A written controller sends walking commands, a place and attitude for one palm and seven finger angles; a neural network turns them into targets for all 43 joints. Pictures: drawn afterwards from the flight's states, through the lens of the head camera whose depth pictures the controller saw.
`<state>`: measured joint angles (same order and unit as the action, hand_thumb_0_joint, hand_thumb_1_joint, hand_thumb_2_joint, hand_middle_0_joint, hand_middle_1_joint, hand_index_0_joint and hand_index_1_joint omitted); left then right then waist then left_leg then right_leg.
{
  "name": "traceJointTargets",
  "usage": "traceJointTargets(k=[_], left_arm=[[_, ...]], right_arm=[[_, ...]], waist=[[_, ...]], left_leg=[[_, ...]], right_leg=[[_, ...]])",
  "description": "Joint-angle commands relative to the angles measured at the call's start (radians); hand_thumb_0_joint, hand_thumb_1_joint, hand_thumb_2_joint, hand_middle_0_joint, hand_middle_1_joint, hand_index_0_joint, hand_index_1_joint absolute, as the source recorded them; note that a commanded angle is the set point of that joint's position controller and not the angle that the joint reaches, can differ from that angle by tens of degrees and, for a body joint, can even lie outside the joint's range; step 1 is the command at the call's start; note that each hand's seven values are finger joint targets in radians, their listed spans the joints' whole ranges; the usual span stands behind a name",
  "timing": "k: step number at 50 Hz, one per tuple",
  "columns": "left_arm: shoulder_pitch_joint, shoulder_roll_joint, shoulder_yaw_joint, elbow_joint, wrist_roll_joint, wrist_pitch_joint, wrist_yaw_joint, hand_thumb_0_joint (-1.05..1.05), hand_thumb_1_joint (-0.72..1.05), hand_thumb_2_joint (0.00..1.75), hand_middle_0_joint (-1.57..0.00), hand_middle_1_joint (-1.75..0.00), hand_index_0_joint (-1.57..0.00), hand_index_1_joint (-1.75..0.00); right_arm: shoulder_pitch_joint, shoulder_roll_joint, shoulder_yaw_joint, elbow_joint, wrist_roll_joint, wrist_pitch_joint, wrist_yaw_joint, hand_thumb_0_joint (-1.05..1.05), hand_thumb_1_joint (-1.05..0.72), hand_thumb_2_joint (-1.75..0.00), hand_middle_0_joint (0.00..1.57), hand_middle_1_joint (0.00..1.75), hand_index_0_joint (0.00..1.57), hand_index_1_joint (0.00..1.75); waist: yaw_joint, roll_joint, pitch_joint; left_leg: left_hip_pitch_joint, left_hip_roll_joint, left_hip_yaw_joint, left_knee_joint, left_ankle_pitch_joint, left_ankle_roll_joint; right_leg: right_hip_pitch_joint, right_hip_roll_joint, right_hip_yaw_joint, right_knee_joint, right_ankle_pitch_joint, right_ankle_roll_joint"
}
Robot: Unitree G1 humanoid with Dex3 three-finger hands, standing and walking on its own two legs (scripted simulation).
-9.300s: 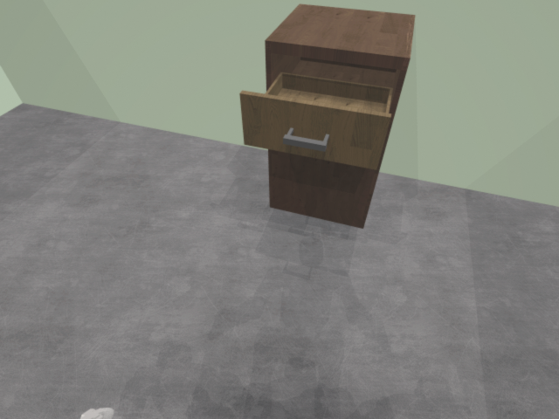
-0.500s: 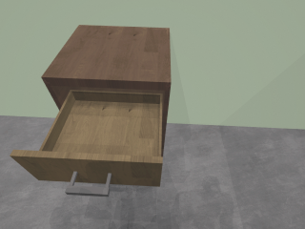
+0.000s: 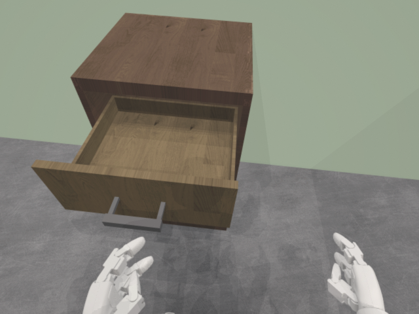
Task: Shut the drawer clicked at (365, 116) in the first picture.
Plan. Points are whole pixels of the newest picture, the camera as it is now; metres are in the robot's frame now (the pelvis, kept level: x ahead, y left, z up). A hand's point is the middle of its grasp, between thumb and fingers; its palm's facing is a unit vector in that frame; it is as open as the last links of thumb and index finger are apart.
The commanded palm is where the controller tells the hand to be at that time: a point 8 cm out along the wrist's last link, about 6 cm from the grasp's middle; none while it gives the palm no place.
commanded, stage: raise the hand and make a fist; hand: left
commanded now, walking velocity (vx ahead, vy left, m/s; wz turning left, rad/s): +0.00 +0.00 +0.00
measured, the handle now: (135, 213) +0.33 +0.19 -0.04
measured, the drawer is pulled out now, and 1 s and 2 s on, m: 0.27 0.26 0.26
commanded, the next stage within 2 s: bring the fist close to the handle in 1.54 s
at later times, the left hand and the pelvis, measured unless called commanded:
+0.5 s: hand (128, 291) +0.16 +0.15 +0.02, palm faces +0.00 -1.00 -0.01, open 3.8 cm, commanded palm +0.11 +0.21 +0.02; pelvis +0.00 +0.01 -0.04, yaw +0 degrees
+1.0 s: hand (117, 301) +0.14 +0.15 +0.05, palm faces +0.02 -1.00 -0.02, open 3.2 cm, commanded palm +0.08 +0.21 +0.05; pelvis +0.01 +0.02 -0.03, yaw +1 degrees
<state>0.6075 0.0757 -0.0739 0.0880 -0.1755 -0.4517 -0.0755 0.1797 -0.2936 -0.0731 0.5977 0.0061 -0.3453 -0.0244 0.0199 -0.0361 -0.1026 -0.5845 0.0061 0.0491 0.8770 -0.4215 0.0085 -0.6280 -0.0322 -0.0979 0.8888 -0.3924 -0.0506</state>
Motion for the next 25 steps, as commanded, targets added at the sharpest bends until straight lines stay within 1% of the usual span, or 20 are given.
traceJointTargets(k=[1,2,3,4,5,6,7,8,9,10,11,12,14,15,17,18,20,22,23,25], left_arm=[[-0.071,0.172,0.145,-0.346,0.044,-0.273,-0.025,0.0,0.9,0.9,-0.58,-0.71,-0.58,-0.71],[-0.088,0.173,0.135,-0.34,0.068,-0.307,-0.028,0.0,0.9,0.9,-0.6,-0.73,-0.6,-0.73],[-0.084,0.156,0.11,-0.353,0.088,-0.332,-0.037,0.0,0.9,0.9,-0.62,-0.75,-0.62,-0.75],[-0.054,0.133,0.088,-0.333,0.084,-0.323,-0.051,0.0,0.9,0.9,-0.64,-0.78,-0.64,-0.78],[-0.042,0.134,0.089,-0.338,0.076,-0.298,-0.063,0.0,0.9,0.9,-0.66,-0.8,-0.66,-0.8],[-0.02,0.104,0.054,-0.345,0.053,-0.262,-0.088,0.0,0.9,0.9,-0.68,-0.82,-0.68,-0.82],[-0.02,0.107,0.048,-0.373,0.028,-0.221,-0.11,0.0,0.9,0.9,-0.7,-0.84,-0.7,-0.84],[-0.019,0.106,0.039,-0.411,0.003,-0.173,-0.133,0.0,0.9,0.9,-0.72,-0.86,-0.72,-0.86],[-0.004,0.129,0.063,-0.437,-0.018,-0.126,-0.149,0.0,0.9,0.9,-0.74,-0.88,-0.74,-0.88],[0.042,0.125,0.072,-0.423,-0.033,-0.074,-0.158,0.0,0.9,0.9,-0.76,-0.91,-0.76,-0.91],[0.021,0.142,0.085,-0.465,-0.045,-0.041,-0.164,0.0,0.9,0.9,-0.78,-0.93,-0.78,-0.93],[0.032,0.144,0.093,-0.476,-0.05,-0.013,-0.166,0.0,0.9,0.9,-0.8,-0.95,-0.8,-0.95],[0.035,0.16,0.119,-0.526,-0.05,0.017,-0.151,0.0,0.9,0.9,-0.84,-0.99,-0.84,-0.99],[0.041,0.167,0.133,-0.521,-0.044,0.024,-0.133,0.0,0.9,0.9,-0.86,-1.01,-0.86,-1.01],[0.078,0.136,0.117,-0.522,-0.03,0.024,-0.107,0.0,0.9,0.9,-0.9,-1.06,-0.9,-1.06],[0.077,0.125,0.105,-0.52,-0.026,0.018,-0.098,0.0,0.9,0.9,-0.92,-1.08,-0.92,-1.08],[0.105,0.13,0.116,-0.484,-0.018,0.008,-0.082,0.0,0.9,0.9,-0.96,-1.12,-0.96,-1.12],[0.139,0.127,0.107,-0.511,-0.014,-0.01,-0.082,0.0,0.9,0.9,-1.0,-1.17,-1.0,-1.17],[0.134,0.129,0.094,-0.544,-0.014,-0.018,-0.084,0.0,0.9,0.9,-1.02,-1.19,-1.02,-1.19],[0.167,0.159,0.118,-0.567,-0.011,-0.024,-0.081,0.0,0.9,0.9,-1.06,-1.23,-1.06,-1.23]], right_arm=[[-0.066,-0.039,-0.003,-0.142,-0.017,-0.005,0.026,0.0,-0.9,-0.9,0.2,0.3,0.2,0.3],[-0.077,-0.034,-0.003,-0.151,-0.013,0.005,0.032,0.0,-0.9,-0.9,0.2,0.3,0.2,0.3],[-0.089,-0.034,-0.001,-0.169,-0.012,0.013,0.038,0.0,-0.9,-0.9,0.2,0.3,0.2,0.3],[-0.094,-0.033,0.004,-0.19,-0.008,0.021,0.042,0.0,-0.9,-0.9,0.2,0.3,0.2,0.3],[-0.088,-0.037,0.002,-0.202,-0.001,0.032,0.043,0.0,-0.9,-0.9,0.2,0.3,0.2,0.3],[-0.091,-0.038,0.006,-0.231,0.004,0.036,0.042,0.0,-0.9,-0.9,0.2,0.3,0.2,0.3],[-0.085,-0.046,0.008,-0.254,0.013,0.041,0.036,0.0,-0.9,-0.9,0.2,0.3,0.2,0.3],[-0.084,-0.049,0.011,-0.276,0.018,0.046,0.028,0.0,-0.9,-0.9,0.2,0.3,0.2,0.3],[-0.071,-0.05,0.011,-0.286,0.027,0.054,0.018,0.0,-0.9,-0.9,0.2,0.3,0.2,0.3],[-0.078,-0.046,0.013,-0.294,0.031,0.063,0.009,0.0,-0.9,-0.9,0.2,0.3,0.2,0.3],[-0.069,-0.044,0.018,-0.299,0.037,0.071,0.001,0.0,-0.9,-0.9,0.2,0.3,0.2,0.3],[-0.079,-0.035,0.019,-0.304,0.041,0.075,-0.007,0.0,-0.9,-0.9,0.2,0.3,0.2,0.3],[-0.076,-0.028,0.022,-0.302,0.037,0.081,-0.02,0.0,-0.9,-0.9,0.2,0.3,0.2,0.3],[-0.082,-0.024,0.023,-0.29,0.035,0.083,-0.023,0.0,-0.9,-0.9,0.2,0.3,0.2,0.3],[-0.068,-0.011,0.025,-0.284,0.026,0.084,-0.02,0.0,-0.9,-0.9,0.2,0.3,0.2,0.3],[-0.068,-0.011,0.027,-0.283,0.023,0.082,-0.018,0.0,-0.9,-0.9,0.2,0.3,0.2,0.3],[-0.08,-0.011,0.024,-0.27,0.022,0.083,-0.017,0.0,-0.9,-0.9,0.2,0.3,0.2,0.3],[-0.068,-0.015,0.021,-0.28,0.023,0.081,-0.014,0.0,-0.9,-0.9,0.2,0.3,0.2,0.3],[-0.064,-0.017,0.023,-0.287,0.022,0.077,-0.013,0.0,-0.9,-0.9,0.2,0.3,0.2,0.3],[-0.066,-0.017,0.018,-0.287,0.026,0.078,-0.012,0.0,-0.9,-0.9,0.2,0.3,0.2,0.3]], waist=[[-0.001,0.164,-0.084],[-0.013,0.153,-0.069],[-0.014,0.157,-0.085],[-0.017,0.149,-0.086],[-0.018,0.14,-0.107],[-0.019,0.132,-0.126],[-0.023,0.104,-0.157],[-0.021,0.098,-0.188],[-0.02,0.05,-0.227],[-0.017,0.019,-0.24],[-0.023,-0.01,-0.258],[-0.017,-0.028,-0.235],[-0.011,-0.01,-0.225],[-0.009,-0.009,-0.217],[-0.006,0.004,-0.21],[-0.012,-0.008,-0.188],[-0.013,-0.034,-0.154],[-0.009,-0.003,-0.158],[-0.011,0.005,-0.18],[0.002,0.037,-0.202]], left_leg=[[-0.124,-0.02,-0.052,0.027,0.089,0.003],[-0.163,-0.015,-0.06,0.064,0.066,0.007],[-0.194,-0.011,-0.063,0.095,0.042,0.011],[-0.223,-0.012,-0.065,0.108,0.016,0.015],[-0.227,-0.01,-0.067,0.109,0.007,0.018],[-0.237,-0.014,-0.062,0.115,-0.014,0.02],[-0.237,-0.015,-0.06,0.117,-0.022,0.022],[-0.233,-0.018,-0.059,0.116,-0.021,0.023],[-0.226,-0.018,-0.062,0.115,-0.004,0.026],[-0.232,-0.019,-0.06,0.12,0.006,0.028],[-0.238,-0.019,-0.064,0.123,0.017,0.03],[-0.249,-0.018,-0.065,0.122,-0.007,0.027],[-0.241,-0.011,-0.075,0.118,0.032,0.029],[-0.236,-0.008,-0.08,0.115,0.052,0.028],[-0.221,-0.004,-0.089,0.102,0.094,0.026],[-0.229,-0.004,-0.094,0.098,0.088,0.024],[-0.248,-0.003,-0.094,0.1,0.071,0.024],[-0.245,-0.005,-0.089,0.095,0.045,0.022],[-0.242,-0.006,-0.089,0.096,0.047,0.023],[-0.226,-0.005,-0.085,0.092,0.068,0.024]], right_leg=[[-0.081,0.007,0.081,0.002,0.009,-0.008],[-0.13,0.01,0.086,0.031,-0.014,-0.013],[-0.163,0.01,0.091,0.057,-0.038,-0.015],[-0.167,0.007,0.102,0.057,-0.059,-0.015],[-0.151,0.006,0.113,0.046,-0.069,-0.014],[-0.129,0.004,0.124,0.031,-0.086,-0.006],[-0.104,0.005,0.129,0.015,-0.096,0.001],[-0.068,0.004,0.138,-0.005,-0.101,0.008],[-0.026,0.006,0.14,-0.02,-0.092,0.014],[0.005,0.007,0.155,-0.037,-0.092,0.021],[0.031,0.001,0.158,-0.046,-0.09,0.028],[0.024,-0.001,0.163,-0.062,-0.142,0.032],[0.02,0.005,0.142,-0.04,-0.093,0.029],[0.013,0.01,0.124,-0.023,-0.057,0.028],[-0.001,0.015,0.085,0.011,0.01,0.025],[-0.018,0.015,0.074,0.018,0.007,0.026],[-0.033,0.015,0.078,0.007,-0.023,0.027],[-0.044,0.01,0.079,0.006,-0.068,0.024],[-0.036,0.007,0.08,0.013,-0.066,0.024],[-0.019,0.008,0.08,0.015,-0.046,0.019]])
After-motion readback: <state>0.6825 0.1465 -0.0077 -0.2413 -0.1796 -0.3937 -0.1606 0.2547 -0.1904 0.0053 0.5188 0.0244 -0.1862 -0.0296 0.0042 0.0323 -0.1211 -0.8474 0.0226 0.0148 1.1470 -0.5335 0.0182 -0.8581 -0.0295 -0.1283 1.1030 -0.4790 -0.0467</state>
